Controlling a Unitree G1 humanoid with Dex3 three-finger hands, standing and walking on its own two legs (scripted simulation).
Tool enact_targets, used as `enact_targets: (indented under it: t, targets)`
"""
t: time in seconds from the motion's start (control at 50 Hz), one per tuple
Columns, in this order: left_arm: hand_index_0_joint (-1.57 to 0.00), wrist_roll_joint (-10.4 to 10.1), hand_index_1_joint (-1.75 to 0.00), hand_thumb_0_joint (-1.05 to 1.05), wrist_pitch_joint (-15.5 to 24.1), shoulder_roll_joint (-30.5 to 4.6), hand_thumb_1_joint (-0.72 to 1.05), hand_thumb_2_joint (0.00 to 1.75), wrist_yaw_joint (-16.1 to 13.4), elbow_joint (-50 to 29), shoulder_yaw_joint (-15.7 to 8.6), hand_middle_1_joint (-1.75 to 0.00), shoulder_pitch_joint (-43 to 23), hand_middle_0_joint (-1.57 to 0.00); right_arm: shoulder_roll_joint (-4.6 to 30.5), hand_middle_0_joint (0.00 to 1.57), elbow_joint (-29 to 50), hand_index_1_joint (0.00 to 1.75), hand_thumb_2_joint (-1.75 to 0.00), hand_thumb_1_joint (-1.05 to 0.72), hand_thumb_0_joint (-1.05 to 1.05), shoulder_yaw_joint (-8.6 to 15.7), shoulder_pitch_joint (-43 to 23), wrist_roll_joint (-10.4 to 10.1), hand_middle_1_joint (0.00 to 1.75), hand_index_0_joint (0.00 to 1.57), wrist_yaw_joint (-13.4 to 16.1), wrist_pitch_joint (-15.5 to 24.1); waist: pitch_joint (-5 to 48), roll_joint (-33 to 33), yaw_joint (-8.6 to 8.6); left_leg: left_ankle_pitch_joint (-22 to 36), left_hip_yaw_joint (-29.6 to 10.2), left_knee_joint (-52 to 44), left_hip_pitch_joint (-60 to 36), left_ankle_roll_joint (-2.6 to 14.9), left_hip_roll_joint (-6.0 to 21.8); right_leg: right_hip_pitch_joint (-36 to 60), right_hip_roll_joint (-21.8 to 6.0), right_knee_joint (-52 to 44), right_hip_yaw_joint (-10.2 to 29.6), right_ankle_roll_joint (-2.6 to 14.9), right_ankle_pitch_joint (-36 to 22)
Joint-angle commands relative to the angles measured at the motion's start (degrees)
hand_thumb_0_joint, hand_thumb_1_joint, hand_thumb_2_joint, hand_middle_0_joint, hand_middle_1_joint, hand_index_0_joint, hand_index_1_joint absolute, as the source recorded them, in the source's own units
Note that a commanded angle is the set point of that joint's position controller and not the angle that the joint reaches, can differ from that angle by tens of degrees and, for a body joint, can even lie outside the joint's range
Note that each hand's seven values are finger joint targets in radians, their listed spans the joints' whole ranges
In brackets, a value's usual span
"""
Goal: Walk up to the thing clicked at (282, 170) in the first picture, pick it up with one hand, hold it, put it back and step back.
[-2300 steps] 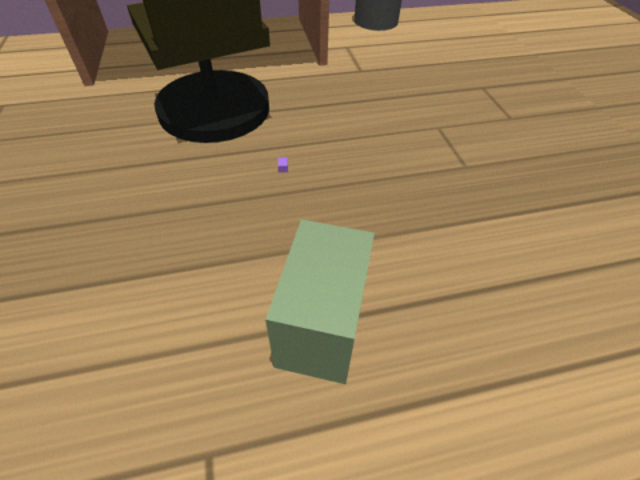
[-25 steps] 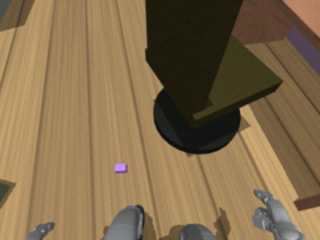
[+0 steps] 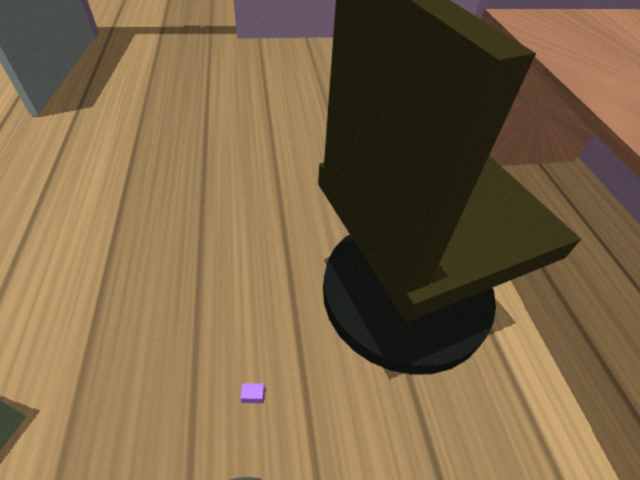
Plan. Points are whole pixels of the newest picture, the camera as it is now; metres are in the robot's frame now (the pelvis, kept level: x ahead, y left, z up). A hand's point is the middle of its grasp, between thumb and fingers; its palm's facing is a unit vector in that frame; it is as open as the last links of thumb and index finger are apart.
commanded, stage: walk up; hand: left
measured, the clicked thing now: (252, 393) +0.47 +0.18 -0.74
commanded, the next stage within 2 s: none
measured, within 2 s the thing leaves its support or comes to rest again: neither
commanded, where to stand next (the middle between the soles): +0.08 -0.05 m, yaw -1 degrees
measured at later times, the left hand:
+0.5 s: hand (166, 466) +0.17 +0.21 -0.14, palm faces -0.08 -0.93 -0.35, open 7.4 cm
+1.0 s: hand (167, 454) +0.18 +0.21 -0.13, palm faces -0.01 -0.94 -0.34, open 7.4 cm
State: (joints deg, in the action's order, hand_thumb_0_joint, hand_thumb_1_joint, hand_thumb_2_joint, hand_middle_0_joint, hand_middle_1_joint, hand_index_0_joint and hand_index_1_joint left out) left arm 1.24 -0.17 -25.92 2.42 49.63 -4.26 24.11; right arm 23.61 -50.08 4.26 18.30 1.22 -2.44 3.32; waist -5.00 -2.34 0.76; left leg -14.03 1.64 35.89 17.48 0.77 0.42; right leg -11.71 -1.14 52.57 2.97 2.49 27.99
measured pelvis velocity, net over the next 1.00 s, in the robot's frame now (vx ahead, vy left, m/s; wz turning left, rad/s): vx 0.09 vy -0.05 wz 0.00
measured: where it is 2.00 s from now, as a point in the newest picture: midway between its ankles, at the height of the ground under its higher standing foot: outside the picture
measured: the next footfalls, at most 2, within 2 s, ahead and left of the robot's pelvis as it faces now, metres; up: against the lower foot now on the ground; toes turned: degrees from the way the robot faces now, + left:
right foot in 0.32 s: +0.18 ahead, -0.18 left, +0.00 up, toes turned -2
right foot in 1.80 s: +0.13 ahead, -0.19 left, +0.00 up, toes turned -4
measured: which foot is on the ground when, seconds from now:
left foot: down 0.00-1.00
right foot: up 0.00-0.30, down 0.32-1.00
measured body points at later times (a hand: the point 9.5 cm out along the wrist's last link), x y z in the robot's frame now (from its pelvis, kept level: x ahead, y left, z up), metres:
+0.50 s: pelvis +0.07 -0.04 +0.00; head +0.10 -0.05 +0.44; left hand +0.17 +0.26 -0.12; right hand +0.13 -0.35 -0.13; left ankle +0.09 +0.09 -0.72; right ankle +0.14 -0.17 -0.72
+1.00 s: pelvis +0.09 -0.05 +0.02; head +0.10 -0.05 +0.47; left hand +0.18 +0.26 -0.11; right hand +0.18 -0.35 -0.11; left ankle +0.09 +0.09 -0.72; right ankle +0.14 -0.17 -0.72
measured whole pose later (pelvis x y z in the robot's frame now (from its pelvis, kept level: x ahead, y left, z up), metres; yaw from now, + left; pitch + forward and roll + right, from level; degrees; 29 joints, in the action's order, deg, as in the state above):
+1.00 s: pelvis +0.09 -0.05 +0.02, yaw +0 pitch -3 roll +0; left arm 0.0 0.4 -20.7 1.3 64.2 -0.3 4.6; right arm 21.3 -63.4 -0.5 5.7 0.2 -0.7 1.3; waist -3.6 0.0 0.4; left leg -13.4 -0.9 23.5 7.6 -1.8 1.8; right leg -12.2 -1.8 23.2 -1.7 -0.7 8.4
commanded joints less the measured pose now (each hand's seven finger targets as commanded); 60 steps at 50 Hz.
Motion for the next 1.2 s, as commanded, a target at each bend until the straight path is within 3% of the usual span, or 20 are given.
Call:
enact_targets:
  t: [0.0,0.06,0.12,0.22,0.26,0.28,0.3,0.32,0.34,0.38,0.44,0.46,0.48,0.5,0.58,0.74,1.06,1.08,1.1,1.18]
  targets:
    - [-0.20,-1.4,-0.30,0.00,1.9,-12.2,0.90,0.90,-0.7,-4.4,-2.8,-0.30,0.9,-0.20,17.6,0.20,5.4,0.30,-0.90,-0.90,0.00,3.9,2.9,-1.1,0.30,0.20,2.0,2.5,-3.1,5.3,-0.88,-15.9,-26.6,-22.3,-7.8,11.19,17.8,-22.1,-2.3,13.1,7.5,0.96,-4.5]
    - [-0.20,-0.7,-0.30,0.00,1.3,-11.1,0.90,0.90,0.3,-2.9,-3.1,-0.30,2.7,-0.20,16.0,0.20,6.1,0.30,-0.90,-0.90,0.00,3.2,1.4,-1.0,0.30,0.20,2.1,3.2,-2.7,9.9,-0.18,-8.0,-15.7,-22.7,-0.8,11.18,14.7,-16.3,-3.2,7.8,3.4,-1.45,-9.4]
    - [-0.20,-0.4,-0.30,0.00,0.8,-8.6,0.90,0.90,0.8,-4.2,-2.5,-0.30,-1.2,-0.20,15.5,0.20,7.0,0.30,-0.90,-0.90,0.00,2.9,0.8,-0.4,0.30,0.20,2.4,3.0,-3.8,12.4,-0.86,0.2,-10.4,-21.3,2.4,11.90,14.2,-13.8,-4.1,-1.5,-0.2,-2.36,-9.9]
    - [-0.20,-0.2,-0.30,0.00,1.1,-6.8,0.90,0.90,0.1,-2.8,-2.4,-0.30,-4.2,-0.20,14.6,0.20,7.2,0.30,-0.90,-0.90,0.00,2.0,-2.3,-0.7,0.30,0.20,2.5,1.4,0.7,11.5,-0.16,1.7,-6.9,-12.9,6.6,9.52,12.2,-2.2,-1.1,-13.3,-4.4,-1.55,-15.3]
    - [-0.20,0.0,-0.30,0.00,2.0,-6.5,0.90,0.90,-0.6,-2.0,-2.2,-0.30,-4.4,-0.20,12.2,0.20,7.2,0.30,-0.90,-0.90,0.00,0.9,-2.9,-1.2,0.30,0.20,2.6,0.5,3.6,8.2,0.88,5.6,-4.3,-4.0,5.7,6.49,9.5,3.0,0.9,-21.8,-5.3,-0.45,-16.6]
    - [-0.20,0.2,-0.30,0.00,2.6,-7.9,0.90,0.90,-1.1,-1.9,-2.4,-0.30,-4.2,-0.20,9.9,0.20,6.7,0.30,-0.90,-0.90,0.00,0.0,-0.6,-1.4,0.30,0.20,2.7,0.3,5.3,3.7,1.22,5.5,-3.0,2.0,6.4,4.41,7.8,6.3,-1.7,-25.9,-0.9,0.43,-18.6]
    - [-0.20,0.6,-0.30,0.00,3.5,-12.0,0.90,0.90,-1.6,-2.6,-3.2,-0.30,-4.7,-0.20,6.9,0.20,6.9,0.30,-0.90,-0.90,0.00,-1.1,1.5,-1.7,0.30,0.20,2.8,0.2,7.3,-7.5,0.26,-2.6,-0.5,11.7,9.3,1.61,3.4,7.5,-12.6,-29.8,14.6,3.69,-26.7]
    - [-0.20,-0.4,-0.30,0.00,3.5,-13.0,0.90,0.90,-1.8,-3.4,-2.7,-0.30,-8.5,-0.20,6.7,0.20,5.9,0.30,-0.90,-0.90,0.00,-1.3,1.4,-1.8,0.30,0.20,3.4,-0.4,6.7,-8.8,-0.37,-17.2,-0.6,13.4,8.1,0.53,0.0,2.3,-18.9,-32.6,22.1,10.52,-24.0]
    - [-0.20,-0.5,-0.30,0.00,3.2,-12.8,0.90,0.90,-1.7,-3.4,-2.3,-0.30,-10.1,-0.20,9.4,0.20,4.3,0.30,-0.90,-0.90,0.00,-0.4,0.2,-1.6,0.30,0.20,3.8,-0.7,5.7,-7.4,0.03,-21.2,-2.6,15.3,4.7,0.84,1.1,-2.4,-19.1,-31.8,21.9,12.54,-22.2]
    - [-0.20,-0.4,-0.30,0.00,2.8,-10.9,0.90,0.90,-2.2,-2.8,-1.3,-0.30,-12.3,-0.20,9.8,0.20,2.0,0.30,-0.90,-0.90,0.00,-0.5,0.9,-2.2,0.30,0.20,3.7,-0.4,6.7,-7.1,-0.96,-17.7,-2.8,9.5,3.4,1.09,1.6,-1.2,-14.5,-28.2,14.1,9.76,-26.0]
    - [-0.20,-1.0,-0.30,0.00,2.0,-9.6,0.90,0.90,-2.1,-2.2,-0.2,-0.30,-15.7,-0.20,9.4,0.20,-1.6,0.30,-0.90,-0.90,0.00,-0.6,3.5,-1.5,0.30,0.20,3.6,0.0,8.9,-7.2,-2.84,0.0,-1.7,-5.2,-6.1,1.09,1.1,-5.7,-10.2,-22.9,6.7,5.03,-25.6]
    - [-0.20,-1.4,-0.30,0.00,1.9,-8.0,0.90,0.90,-2.0,-2.0,0.4,-0.30,-15.5,-0.20,10.8,0.20,-1.6,0.30,-0.90,-0.90,0.00,-0.2,2.0,-0.7,0.30,0.20,3.6,0.2,9.4,-3.6,-2.31,3.8,-6.9,-8.0,-8.0,2.13,4.7,-8.0,-8.7,-21.0,5.3,3.26,-24.2]
    - [-0.20,-1.8,-0.30,0.00,1.6,-6.3,0.90,0.90,-1.9,-1.3,0.8,-0.30,-14.9,-0.20,12.9,0.20,-0.5,0.30,-0.90,-0.90,0.00,-0.1,-3.1,-0.5,0.30,0.20,3.5,0.3,7.0,0.7,-0.38,-0.1,-14.8,-11.3,-3.0,4.20,9.3,-8.0,-5.0,-20.9,2.8,0.47,-17.3]
    - [-0.20,-1.7,-0.30,0.00,1.6,-7.2,0.90,0.90,-2.1,0.4,0.4,-0.30,-14.9,-0.20,13.5,0.20,-0.7,0.30,-0.90,-0.90,0.00,-0.2,-6.7,-1.2,0.30,0.20,3.0,0.2,5.2,2.1,1.05,-1.2,-14.2,-10.4,1.2,5.24,10.4,-3.4,-3.5,-22.0,1.1,0.25,-11.8]
    - [-0.20,-1.5,-0.30,0.00,2.6,-8.3,0.90,0.90,-2.1,3.2,0.6,-0.30,-17.1,-0.20,10.4,0.20,-4.3,0.30,-0.90,-0.90,0.00,-1.7,-6.6,-1.4,0.30,0.20,2.7,-0.2,6.1,2.8,-0.57,1.5,-6.2,-8.6,-2.5,2.07,4.6,-1.5,-7.6,-26.7,4.9,2.10,-18.3]
    - [-0.20,-1.8,-0.30,0.00,2.2,-7.0,0.90,0.90,-2.1,7.9,1.3,-0.30,-20.1,-0.20,10.0,0.20,-8.0,0.30,-0.90,-0.90,0.00,-2.2,-10.6,-1.4,0.30,0.20,2.8,-0.3,8.1,2.4,-0.08,9.2,-6.6,-13.1,-5.7,1.82,6.3,3.6,-6.4,-28.2,1.5,0.23,-26.6]
    - [-0.20,-1.1,-0.30,0.00,1.9,-6.5,0.90,0.90,-1.9,13.1,1.4,-0.30,-22.5,-0.20,10.0,0.20,-11.8,0.30,-0.90,-0.90,0.00,-2.3,-14.7,-1.0,0.30,0.20,2.5,-1.1,6.2,2.3,-0.43,4.4,-6.6,-19.6,-7.8,0.99,6.5,4.8,-6.1,-35.3,0.9,-1.52,-20.3]
    - [-0.20,-1.8,-0.30,0.00,0.7,-9.6,0.90,0.90,-2.2,12.0,-0.2,-0.30,-23.3,-0.20,12.7,0.20,-11.8,0.30,-0.90,-0.90,0.00,-1.5,-15.5,-1.5,0.30,0.20,3.0,-2.1,-0.2,0.8,-0.25,18.6,-6.9,-14.6,-4.5,1.14,6.4,0.6,-6.7,-30.5,1.0,-1.00,-35.9]
    - [-0.20,-2.3,-0.30,0.00,0.3,-9.2,0.90,0.90,-2.4,11.4,-0.3,-0.30,-21.8,-0.20,11.6,0.20,-11.0,0.30,-0.90,-0.90,0.00,-1.6,-14.8,-2.1,0.30,0.20,3.2,-2.4,2.1,1.5,-0.14,22.9,-6.2,-12.5,-5.3,0.96,6.3,1.9,-6.7,-28.9,0.1,-0.58,-40.7]
    - [-0.20,-1.9,-0.30,0.00,-0.8,-9.6,0.90,0.90,-2.5,8.8,-1.1,-0.30,-22.1,-0.20,10.5,0.20,-9.5,0.30,-0.90,-0.90,0.00,-0.7,-13.3,-2.2,0.30,0.20,3.6,-3.4,12.1,-1.4,-0.77,17.9,-3.5,-3.4,-7.8,1.08,3.0,3.4,-9.9,-28.1,1.8,3.19,-43.0]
